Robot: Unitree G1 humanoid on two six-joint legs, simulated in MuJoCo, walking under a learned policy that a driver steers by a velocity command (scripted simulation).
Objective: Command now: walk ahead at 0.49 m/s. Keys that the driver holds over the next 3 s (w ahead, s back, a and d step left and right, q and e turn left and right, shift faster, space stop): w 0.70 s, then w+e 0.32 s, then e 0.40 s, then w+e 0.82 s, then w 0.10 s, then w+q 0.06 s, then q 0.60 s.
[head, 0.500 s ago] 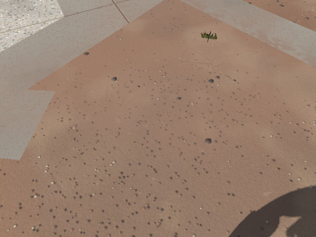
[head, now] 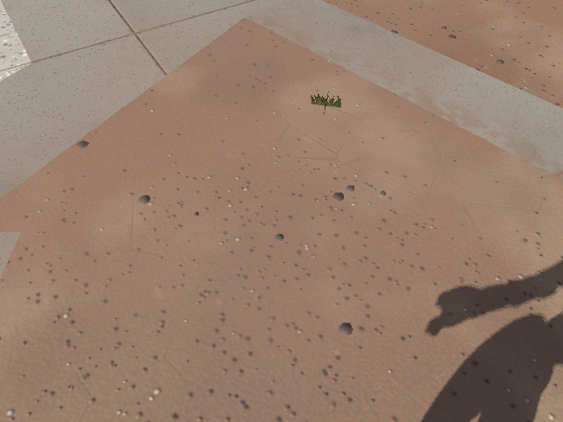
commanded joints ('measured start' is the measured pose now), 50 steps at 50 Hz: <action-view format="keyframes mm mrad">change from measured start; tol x32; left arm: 1 -17 35 4 -57 8 -4 -5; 50 174 34 30 -3 -25 39 0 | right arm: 1 -51 -149 -24 -61 4 -14 -20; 50 -158 -101 -29 -98 -15 -27 -9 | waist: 1 33 79 47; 13 136 104 -122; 15 121 -277 -395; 36 117 -12 71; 43 -80 285 -422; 50 60 146 -9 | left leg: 1 -77 270 -181 -174 112 155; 13 140 274 -92 283 569 48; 15 -464 19 -53 922 -354 -47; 17 -630 114 -169 1050 -344 -11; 37 -519 169 -84 249 142 -38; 42 531 452 -509 222 -37 184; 50 -68 355 -143 -124 47 94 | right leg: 1 -15 -15 4 -181 179 18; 11 79 77 -41 -492 124 -45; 13 429 126 -84 -515 121 -99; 15 1055 -253 593 -607 -87 -317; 22 517 -89 186 -833 177 -225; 35 659 -92 20 -853 216 -182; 40 675 -72 42 -568 547 -131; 44 -97 123 94 309 -366 -30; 50 45 -17 56 160 -66 -24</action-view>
